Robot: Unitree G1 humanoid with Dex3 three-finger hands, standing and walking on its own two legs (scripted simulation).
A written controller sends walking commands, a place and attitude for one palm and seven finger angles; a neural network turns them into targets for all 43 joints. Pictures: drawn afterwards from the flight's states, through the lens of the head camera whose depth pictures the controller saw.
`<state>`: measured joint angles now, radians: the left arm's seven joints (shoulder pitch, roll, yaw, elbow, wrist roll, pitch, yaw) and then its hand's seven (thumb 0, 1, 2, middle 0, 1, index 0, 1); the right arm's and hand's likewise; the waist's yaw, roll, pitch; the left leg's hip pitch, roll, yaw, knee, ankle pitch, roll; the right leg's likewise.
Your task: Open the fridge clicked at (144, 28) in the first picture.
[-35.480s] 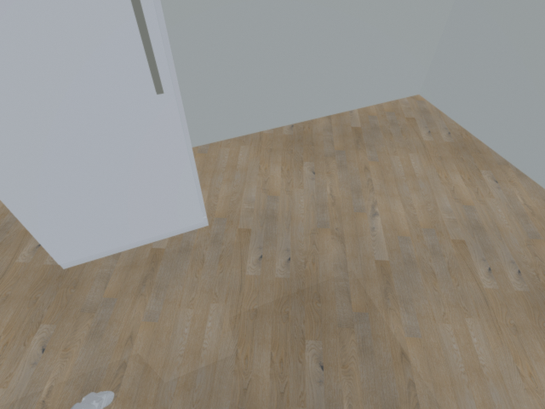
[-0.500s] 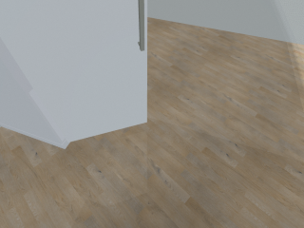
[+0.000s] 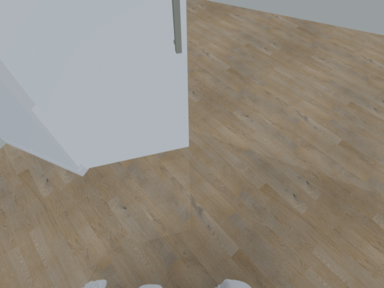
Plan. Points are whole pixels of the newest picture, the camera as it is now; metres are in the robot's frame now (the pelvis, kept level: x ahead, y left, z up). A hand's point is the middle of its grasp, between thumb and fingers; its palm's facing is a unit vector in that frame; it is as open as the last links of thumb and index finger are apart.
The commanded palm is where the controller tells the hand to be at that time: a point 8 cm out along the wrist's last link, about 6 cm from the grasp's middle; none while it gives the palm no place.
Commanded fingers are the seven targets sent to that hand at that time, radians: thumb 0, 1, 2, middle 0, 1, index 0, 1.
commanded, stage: turn to face it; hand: right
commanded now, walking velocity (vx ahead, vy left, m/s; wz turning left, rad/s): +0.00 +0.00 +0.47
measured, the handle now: out of the picture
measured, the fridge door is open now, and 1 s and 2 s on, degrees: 52 52 52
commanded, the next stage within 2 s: take the last steps up to it in 0.34 s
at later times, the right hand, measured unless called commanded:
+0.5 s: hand (264, 243) +0.23 -0.17 -0.15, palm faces -0.33 +0.90 -0.28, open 7.4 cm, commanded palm none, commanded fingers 0.00 -0.90 -0.90 0.20 0.30 0.20 0.30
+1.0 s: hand (260, 263) +0.20 -0.16 -0.18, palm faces -0.29 +0.94 -0.17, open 7.3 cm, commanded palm none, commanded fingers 0.00 -0.90 -0.90 0.20 0.30 0.20 0.30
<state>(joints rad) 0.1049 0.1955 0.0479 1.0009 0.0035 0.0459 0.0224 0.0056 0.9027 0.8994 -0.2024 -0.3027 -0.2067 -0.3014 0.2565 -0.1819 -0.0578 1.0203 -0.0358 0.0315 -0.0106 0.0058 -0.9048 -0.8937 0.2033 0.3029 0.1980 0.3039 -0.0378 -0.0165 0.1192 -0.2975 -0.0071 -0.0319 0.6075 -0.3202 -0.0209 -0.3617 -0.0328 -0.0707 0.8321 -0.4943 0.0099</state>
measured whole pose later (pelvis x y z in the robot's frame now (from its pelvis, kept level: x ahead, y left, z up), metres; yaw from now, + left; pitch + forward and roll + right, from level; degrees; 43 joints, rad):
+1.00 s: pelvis +0.12 +0.00 +0.00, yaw +17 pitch +0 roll +2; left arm 0.34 0.18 0.04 1.07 0.03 -0.01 0.00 0.01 0.90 0.90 -0.20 -0.30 -0.20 -0.30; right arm 0.26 -0.19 -0.05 1.06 -0.03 0.00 0.00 0.00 -0.91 -0.89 0.20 0.30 0.20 0.30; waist 0.04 0.00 0.05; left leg -0.23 0.03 0.08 0.55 -0.33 0.00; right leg -0.30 -0.08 -0.10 0.64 -0.40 -0.01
